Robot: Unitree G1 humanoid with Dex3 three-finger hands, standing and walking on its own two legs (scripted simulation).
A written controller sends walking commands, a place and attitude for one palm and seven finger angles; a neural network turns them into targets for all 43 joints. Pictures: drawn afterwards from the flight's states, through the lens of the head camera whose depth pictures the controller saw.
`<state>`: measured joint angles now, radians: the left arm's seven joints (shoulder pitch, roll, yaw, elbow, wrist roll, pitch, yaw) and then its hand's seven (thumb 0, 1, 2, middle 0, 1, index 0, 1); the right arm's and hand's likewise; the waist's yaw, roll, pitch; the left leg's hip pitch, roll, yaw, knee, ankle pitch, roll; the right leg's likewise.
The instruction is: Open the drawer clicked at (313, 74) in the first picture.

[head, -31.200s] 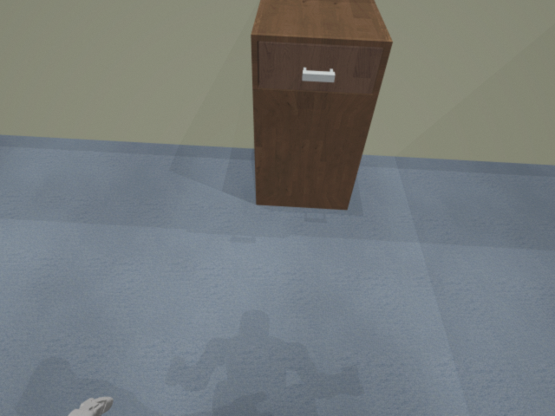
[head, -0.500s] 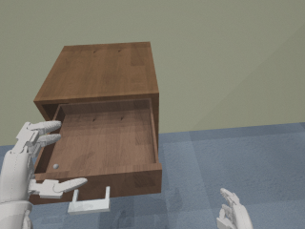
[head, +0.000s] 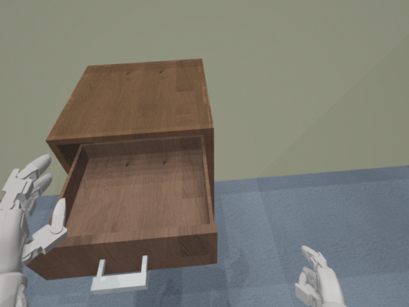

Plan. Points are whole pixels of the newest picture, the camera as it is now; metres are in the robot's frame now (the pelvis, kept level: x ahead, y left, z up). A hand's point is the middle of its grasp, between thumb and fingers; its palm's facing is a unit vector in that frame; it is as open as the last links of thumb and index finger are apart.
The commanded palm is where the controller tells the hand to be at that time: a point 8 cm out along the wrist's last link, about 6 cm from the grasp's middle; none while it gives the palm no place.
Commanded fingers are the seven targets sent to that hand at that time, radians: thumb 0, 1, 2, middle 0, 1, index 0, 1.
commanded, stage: draw the hand back to the body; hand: left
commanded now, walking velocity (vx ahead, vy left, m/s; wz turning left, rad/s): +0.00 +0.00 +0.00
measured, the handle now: (122, 272) +0.20 +0.21 -0.06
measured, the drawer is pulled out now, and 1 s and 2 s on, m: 0.30 0.30 0.30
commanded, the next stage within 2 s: step back with the hand held close in 0.14 s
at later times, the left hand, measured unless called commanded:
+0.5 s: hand (55, 236) +0.17 +0.24 +0.15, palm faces +0.32 -0.83 -0.46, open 7.4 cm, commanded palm +0.11 +0.29 +0.17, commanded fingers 0.00 0.90 0.90 -0.20 -0.30 -0.20 -0.30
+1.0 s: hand (5, 294) +0.09 +0.26 +0.15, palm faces +0.39 -0.83 -0.40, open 7.4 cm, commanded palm +0.03 +0.31 +0.17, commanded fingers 0.00 0.90 0.90 -0.20 -0.30 -0.20 -0.30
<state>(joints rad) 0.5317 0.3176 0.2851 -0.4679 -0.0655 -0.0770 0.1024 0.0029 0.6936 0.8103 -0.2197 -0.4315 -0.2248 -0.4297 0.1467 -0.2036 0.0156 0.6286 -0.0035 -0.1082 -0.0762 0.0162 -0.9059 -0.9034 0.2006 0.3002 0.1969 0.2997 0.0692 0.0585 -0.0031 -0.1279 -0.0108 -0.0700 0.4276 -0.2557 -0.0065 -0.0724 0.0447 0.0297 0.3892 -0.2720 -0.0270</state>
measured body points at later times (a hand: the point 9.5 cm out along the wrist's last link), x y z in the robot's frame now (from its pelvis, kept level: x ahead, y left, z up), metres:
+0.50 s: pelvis -0.02 +0.01 +0.00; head +0.00 +0.00 +0.45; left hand +0.15 +0.29 +0.17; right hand +0.17 -0.23 -0.08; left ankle -0.01 +0.13 -0.74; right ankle -0.04 -0.10 -0.74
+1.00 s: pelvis -0.09 +0.02 -0.02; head -0.07 +0.04 +0.43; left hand +0.06 +0.30 +0.17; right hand +0.10 -0.21 -0.09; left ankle -0.02 +0.13 -0.74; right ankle -0.04 -0.10 -0.74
